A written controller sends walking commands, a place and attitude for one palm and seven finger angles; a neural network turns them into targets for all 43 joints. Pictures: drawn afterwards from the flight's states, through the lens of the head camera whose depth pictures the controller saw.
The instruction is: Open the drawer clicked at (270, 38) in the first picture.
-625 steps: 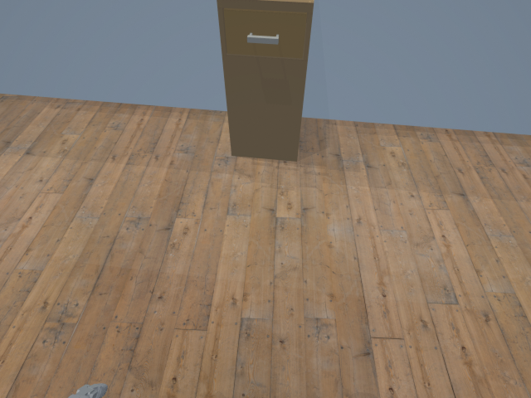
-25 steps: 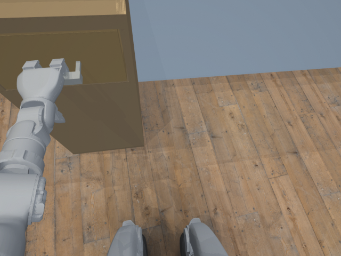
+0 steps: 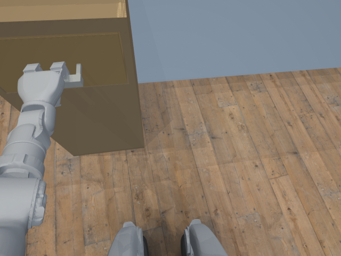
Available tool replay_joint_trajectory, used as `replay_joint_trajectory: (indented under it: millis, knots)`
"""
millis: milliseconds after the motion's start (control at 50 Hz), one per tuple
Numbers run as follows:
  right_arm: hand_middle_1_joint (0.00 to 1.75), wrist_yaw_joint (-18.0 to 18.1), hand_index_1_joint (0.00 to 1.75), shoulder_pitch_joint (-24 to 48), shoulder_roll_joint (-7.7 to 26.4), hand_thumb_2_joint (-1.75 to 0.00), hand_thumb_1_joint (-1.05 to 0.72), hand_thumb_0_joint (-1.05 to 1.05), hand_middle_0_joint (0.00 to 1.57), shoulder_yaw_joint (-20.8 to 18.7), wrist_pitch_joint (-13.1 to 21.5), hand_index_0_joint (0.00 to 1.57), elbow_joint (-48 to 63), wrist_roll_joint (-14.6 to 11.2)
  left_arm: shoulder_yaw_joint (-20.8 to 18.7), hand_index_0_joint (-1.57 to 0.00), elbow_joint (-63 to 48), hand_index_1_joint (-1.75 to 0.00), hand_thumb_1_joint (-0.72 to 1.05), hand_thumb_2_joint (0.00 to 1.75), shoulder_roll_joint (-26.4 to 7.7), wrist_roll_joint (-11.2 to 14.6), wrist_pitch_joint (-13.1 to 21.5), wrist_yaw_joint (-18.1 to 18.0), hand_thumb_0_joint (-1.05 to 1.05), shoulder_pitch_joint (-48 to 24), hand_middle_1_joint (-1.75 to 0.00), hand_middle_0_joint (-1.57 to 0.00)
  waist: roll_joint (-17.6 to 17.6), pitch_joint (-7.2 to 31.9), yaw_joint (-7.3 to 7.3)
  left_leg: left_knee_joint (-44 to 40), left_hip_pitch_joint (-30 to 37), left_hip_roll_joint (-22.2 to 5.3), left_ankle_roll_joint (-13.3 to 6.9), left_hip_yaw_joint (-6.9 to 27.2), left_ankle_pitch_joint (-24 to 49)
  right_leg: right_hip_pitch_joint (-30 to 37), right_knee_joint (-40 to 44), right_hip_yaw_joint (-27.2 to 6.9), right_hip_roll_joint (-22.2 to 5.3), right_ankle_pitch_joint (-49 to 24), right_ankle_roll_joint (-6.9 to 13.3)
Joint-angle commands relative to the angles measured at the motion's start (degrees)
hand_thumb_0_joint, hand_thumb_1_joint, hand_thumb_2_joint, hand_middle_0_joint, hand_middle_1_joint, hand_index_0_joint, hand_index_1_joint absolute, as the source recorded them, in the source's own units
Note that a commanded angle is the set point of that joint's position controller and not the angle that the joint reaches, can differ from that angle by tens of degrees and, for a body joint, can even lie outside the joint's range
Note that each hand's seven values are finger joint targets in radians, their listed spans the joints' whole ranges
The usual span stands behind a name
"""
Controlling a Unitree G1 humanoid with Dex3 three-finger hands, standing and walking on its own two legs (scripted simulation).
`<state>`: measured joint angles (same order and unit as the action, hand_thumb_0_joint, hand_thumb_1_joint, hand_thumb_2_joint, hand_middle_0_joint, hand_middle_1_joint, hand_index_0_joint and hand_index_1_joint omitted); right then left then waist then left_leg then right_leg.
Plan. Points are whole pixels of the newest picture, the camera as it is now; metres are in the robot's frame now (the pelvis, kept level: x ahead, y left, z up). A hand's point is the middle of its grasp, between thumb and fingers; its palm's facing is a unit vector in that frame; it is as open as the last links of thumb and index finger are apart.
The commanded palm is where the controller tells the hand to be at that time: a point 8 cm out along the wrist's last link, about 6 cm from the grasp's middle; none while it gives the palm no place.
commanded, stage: pull the drawer open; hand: left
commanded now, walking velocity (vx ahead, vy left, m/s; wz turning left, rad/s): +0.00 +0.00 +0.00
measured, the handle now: (55, 75) +0.55 +0.26 +0.01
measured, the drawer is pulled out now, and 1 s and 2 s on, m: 0.00 0.08 0.18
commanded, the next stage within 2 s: none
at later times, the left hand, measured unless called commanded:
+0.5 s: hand (53, 109) +0.47 +0.26 -0.01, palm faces -0.06 -0.06 -1.00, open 5.9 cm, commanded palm +0.43 +0.25 +0.04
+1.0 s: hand (51, 128) +0.42 +0.25 -0.01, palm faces -0.04 -0.03 -1.00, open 5.9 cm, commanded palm +0.40 +0.24 +0.04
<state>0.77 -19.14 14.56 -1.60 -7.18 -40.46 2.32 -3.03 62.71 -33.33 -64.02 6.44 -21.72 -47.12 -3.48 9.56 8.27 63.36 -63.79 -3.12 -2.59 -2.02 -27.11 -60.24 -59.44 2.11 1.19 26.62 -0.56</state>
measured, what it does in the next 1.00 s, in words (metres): stands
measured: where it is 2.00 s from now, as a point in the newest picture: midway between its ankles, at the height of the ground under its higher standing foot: outside the picture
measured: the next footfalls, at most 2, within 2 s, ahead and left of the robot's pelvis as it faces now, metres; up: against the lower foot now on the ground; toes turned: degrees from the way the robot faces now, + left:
none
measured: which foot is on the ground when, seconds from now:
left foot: down 0.00-1.00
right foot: down 0.00-1.00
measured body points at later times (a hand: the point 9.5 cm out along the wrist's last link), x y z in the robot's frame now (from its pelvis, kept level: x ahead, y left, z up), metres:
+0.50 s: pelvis +0.02 +0.01 +0.01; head +0.15 +0.01 +0.44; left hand +0.46 +0.26 +0.04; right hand +0.04 -0.26 -0.12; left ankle +0.01 +0.09 -0.65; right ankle +0.00 -0.13 -0.65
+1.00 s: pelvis +0.02 +0.00 +0.02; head +0.12 +0.00 +0.46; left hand +0.41 +0.25 +0.04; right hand +0.12 -0.26 -0.11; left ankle +0.01 +0.09 -0.65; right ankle +0.00 -0.13 -0.65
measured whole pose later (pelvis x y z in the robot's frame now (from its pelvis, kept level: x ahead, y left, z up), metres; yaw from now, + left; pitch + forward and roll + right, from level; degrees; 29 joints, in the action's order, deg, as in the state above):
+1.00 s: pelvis +0.02 +0.00 +0.02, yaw +2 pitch +22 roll -2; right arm 0.4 -12.7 13.7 -3.6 -8.9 -39.1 2.3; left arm 1.5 49.4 -23.1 -64.4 3.8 -27.5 -28.4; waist -2.8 10.6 2.2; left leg 58.0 -53.0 -1.7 -2.2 -1.8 -27.3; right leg -49.6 -55.0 2.2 0.1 27.6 -0.4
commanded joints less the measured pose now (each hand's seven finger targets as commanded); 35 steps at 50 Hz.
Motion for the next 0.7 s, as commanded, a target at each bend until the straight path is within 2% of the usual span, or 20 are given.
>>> replay_joint_trajectory:
  millis: [0, 20, 40, 60, 100, 140, 160, 180, 220, 260, 280, 300, 320, 400, 440, 500, 520, 560, 600, 680]
  knots:
    - [0.3, 0.86, 0.3, -10.52, 10.71, -0.9, -0.9, 0.0, 0.2, -3.83, 0.15, 0.2, 1.8, -0.07, -3.35, -0.4, -6.86, -1.35, 0.9, 0.9, -15.36, 0.8, -0.15, -0.78, 0.0, -18.33, -1.35, -0.4, -3.12, 26.64, 0.44, -5.4, 24.18, 2.37, -0.11, 3.19, 24.74, 9.5, 6.27, 0.81, 2.88, -19.09, 2.21]
    - [0.3, 0.87, 0.3, -10.55, 10.79, -0.9, -0.9, 0.0, 0.2, -3.82, 0.21, 0.2, 1.62, -0.06, -3.39, -0.4, -6.62, -1.35, 0.9, 0.9, -15.43, 0.96, -0.21, -0.85, 0.0, -18.88, -1.35, -0.4, -2.92, 25.49, 0.52, -5.49, 23.82, 2.29, -0.14, 3.15, 24.25, 9.17, 6.42, 0.91, 2.87, -18.54, 2.17]
    - [0.3, 0.76, 0.3, -10.57, 10.83, -0.9, -0.9, 0.0, 0.2, -3.73, 0.18, 0.2, 1.96, -0.03, -4.1, -0.4, -6.94, -1.35, 0.9, 0.9, -15.99, 1.07, -0.16, -0.79, 0.0, -17.26, -1.35, -0.4, -3.36, 26.31, -0.54, -5.75, 23.85, 2.42, -0.1, 2.99, 24.48, 10.3, 6.3, 0.89, 2.92, -18.79, 2.27]
    - [0.3, 0.73, 0.3, -10.37, 10.74, -0.9, -0.9, 0.0, 0.2, -3.78, 0.08, 0.2, 2.11, -0.08, -3.69, -0.4, -6.47, -1.35, 0.9, 0.9, -15.15, 1.16, -0.23, -0.63, 0.0, -15.83, -1.35, -0.4, -2.25, 26.58, -0.46, -5.78, 24.0, 2.45, -0.16, 2.84, 24.79, 10.93, 6.43, 0.89, 2.94, -19.41, 2.27]
    - [0.3, 0.68, 0.3, -10.03, 10.8, -0.9, -0.9, 0.0, 0.2, -3.81, -0.18, 0.2, 2.54, -0.07, -5.51, -0.4, -7.85, -1.35, 0.9, 0.9, -16.6, 1.31, 0.17, -0.48, 0.0, -12.38, -1.35, -0.4, -3.2, 28.59, -2.24, -6.03, 25.23, 2.41, 0.09, 2.72, 26.46, 12.23, 5.93, 0.85, 2.91, -20.61, 2.37]
    - [0.3, 0.5, 0.3, -9.69, 10.42, -0.9, -0.9, 0.0, 0.2, -4.08, -0.17, 0.2, 2.92, -0.17, -3.7, -0.4, -9.48, -1.35, 0.9, 0.9, -13.39, 1.56, 0.45, -0.44, 0.0, -11.36, -1.35, -0.4, -3.28, 27.75, -2.0, -6.46, 26.42, 2.1, 0.23, 2.87, 27.5, 11.94, 6.27, 1.2, 2.97, -20.72, 2.41]
    - [0.3, 0.34, 0.3, -9.33, 10.46, -0.9, -0.9, 0.0, 0.2, -4.19, -0.26, 0.2, 3.18, -0.13, -4.57, -0.4, -9.96, -1.35, 0.9, 0.9, -13.57, 1.93, 0.58, -0.5, 0.0, -8.57, -1.35, -0.4, -3.61, 28.08, -3.07, -6.65, 26.92, 2.12, 0.25, 2.48, 27.76, 12.76, 6.46, 1.12, 3.01, -20.97, 2.45]
    - [0.3, 0.24, 0.3, -8.93, 10.43, -0.9, -0.9, 0.0, 0.2, -4.16, -0.44, 0.2, 3.22, -0.15, -5.26, -0.4, -10.05, -1.35, 0.9, 0.9, -13.92, 2.13, 0.64, -0.47, 0.0, -6.69, -1.35, -0.4, -2.96, 28.41, -3.44, -6.72, 27.33, 2.06, 0.29, 2.54, 28.48, 13.15, 6.4, 1.08, 3.06, -21.4, 2.51]
    - [0.3, 0.23, 0.3, -8.7, 10.28, -0.9, -0.9, 0.0, 0.2, -4.35, -0.43, 0.2, 3.43, -0.34, -3.5, -0.4, -10.53, -1.35, 0.9, 0.9, -11.34, 2.19, 0.62, -0.67, 0.0, -5.93, -1.35, -0.4, -1.83, 26.68, -2.87, -7.17, 26.52, 1.99, 0.17, 2.37, 27.49, 13.15, 6.89, 1.14, 3.01, -21.21, 2.37]
    - [0.3, 0.27, 0.3, -8.33, 10.45, -0.9, -0.9, 0.0, 0.2, -4.25, -0.64, 0.2, 3.48, -0.5, -4.46, -0.4, -9.99, -1.35, 0.9, 0.9, -12.62, 2.08, 0.29, -0.95, 0.0, -3.76, -1.35, -0.4, -0.49, 24.87, -3.54, -7.7, 24.85, 2.23, 0.05, 1.88, 25.94, 14.38, 7.22, 0.94, 3.0, -21.02, 2.42]
    - [0.3, 0.33, 0.3, -8.07, 10.55, -0.9, -0.9, 0.0, 0.2, -4.37, -0.69, 0.2, 3.28, -0.36, -5.45, -0.4, -11.36, -1.35, 0.9, 0.9, -13.49, 2.02, 0.54, -1.19, 0.0, -4.13, -1.35, -0.4, -0.79, 26.18, -3.82, -7.74, 25.69, 2.1, 0.11, 1.94, 26.87, 14.75, 6.96, 0.79, 2.9, -21.73, 2.47]
    - [0.3, 0.32, 0.3, -8.12, 10.37, -0.9, -0.9, 0.0, 0.2, -4.36, -0.83, 0.2, 3.66, -0.44, -4.93, -0.4, -11.64, -1.35, 0.9, 0.9, -12.62, 1.74, 0.36, -1.48, 0.0, -2.32, -1.35, -0.4, -1.22, 26.9, -4.28, -8.04, 26.49, 2.23, 0.19, 1.95, 28.35, 15.29, 6.88, 0.9, 2.92, -22.59, 2.51]
    - [0.3, 0.18, 0.3, -7.98, 10.15, -0.9, -0.9, 0.0, 0.2, -4.58, -0.81, 0.2, 3.65, -0.46, -3.58, -0.4, -12.48, -1.35, 0.9, 0.9, -10.43, 1.9, 0.23, -1.67, 0.0, -2.12, -1.35, -0.4, -1.69, 26.19, -3.92, -8.32, 27.48, 2.0, 0.31, 2.0, 29.31, 14.96, 7.16, 1.18, 2.9, -22.77, 2.55]
    - [0.3, -0.01, 0.3, -7.27, 9.93, -0.9, -0.9, 0.0, 0.2, -4.89, -1.34, 0.2, 4.01, -0.51, -4.9, -0.4, -14.66, -1.35, 0.9, 0.9, -10.09, 2.2, 0.09, -2.46, 0.0, 3.1, -1.35, -0.4, -0.38, 26.76, -5.25, -8.81, 28.73, 1.97, 0.32, 1.71, 32.56, 17.36, 7.43, 0.93, 2.83, -25.49, 2.52]
    - [0.3, -0.31, 0.3, -6.82, 9.53, -0.9, -0.9, 0.0, 0.2, -5.22, -1.4, 0.2, 4.42, -0.58, -3.43, -0.4, -17.23, -1.35, 0.9, 0.9, -7.13, 2.38, -0.1, -2.9, 0.0, 4.99, -1.35, -0.4, -1.14, 26.27, -5.39, -9.34, 31.13, 1.69, 0.49, 1.87, 35.26, 17.3, 8.13, 1.18, 2.87, -25.85, 2.52]
    - [0.3, -0.41, 0.3, -6.11, 9.47, -0.9, -0.9, 0.0, 0.2, -5.39, -1.64, 0.2, 4.39, -0.56, -3.91, -0.4, -19.19, -1.35, 0.9, 0.9, -6.77, 2.39, -0.45, -3.62, 0.0, 6.97, -1.35, -0.4, -0.6, 26.04, -5.42, -9.6, 32.23, 1.44, 0.5, 1.91, 37.1, 17.84, 8.47, 1.0, 2.79, -26.99, 2.37]
    - [0.3, -0.5, 0.3, -5.74, 9.22, -0.9, -0.9, 0.0, 0.2, -5.33, -1.67, 0.2, 4.64, -0.52, -2.91, -0.4, -19.27, -1.35, 0.9, 0.9, -5.21, 2.54, -0.73, -3.75, 0.0, 8.51, -1.35, -0.4, -0.57, 25.16, -5.55, -9.97, 31.92, 1.68, 0.46, 1.67, 36.57, 18.6, 8.83, 1.04, 2.86, -27.1, 2.5]
    - [0.3, -0.46, 0.3, -5.0, 9.19, -0.9, -0.9, 0.0, 0.2, -5.38, -1.75, 0.2, 4.95, -0.63, -3.49, -0.4, -20.04, -1.35, 0.9, 0.9, -5.28, 2.5, -1.15, -4.14, 0.0, 10.75, -1.35, -0.4, 0.42, 23.85, -5.94, -10.54, 31.29, 1.77, 0.44, 1.44, 35.96, 19.8, 9.21, 1.0, 2.76, -27.56, 2.56]
    - [0.3, -0.5, 0.3, -4.4, 8.95, -0.9, -0.9, 0.0, 0.2, -5.52, -1.83, 0.2, 5.41, -0.59, -3.59, -0.4, -23.47, -1.35, 0.9, 0.9, -4.95, 2.08, -1.25, -4.69, 0.0, 11.39, -1.35, -0.4, -1.55, 25.79, -6.37, -10.71, 34.4, 1.47, 0.7, 1.9, 40.02, 19.79, 9.11, 1.01, 2.6, -28.75, 2.55]
    - [0.3, -0.98, 0.3, -2.84, 8.42, -0.9, -0.9, 0.0, 0.2, -5.77, -1.65, 0.2, 6.17, -0.56, -1.01, -0.4, -27.77, -1.35, 0.9, 0.9, -0.26, 2.62, -2.55, -5.49, 0.0, 15.86, -1.35, -0.4, -1.32, 24.31, -5.99, -11.16, 37.13, 1.07, 0.85, 2.4, 43.42, 19.87, 10.22, 1.28, 2.67, -29.58, 2.59]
